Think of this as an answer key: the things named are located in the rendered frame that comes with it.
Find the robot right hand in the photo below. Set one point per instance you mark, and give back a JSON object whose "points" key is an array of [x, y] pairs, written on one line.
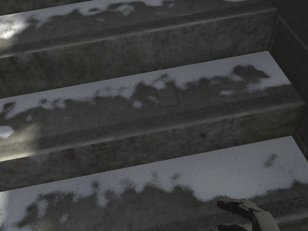
{"points": [[261, 220]]}

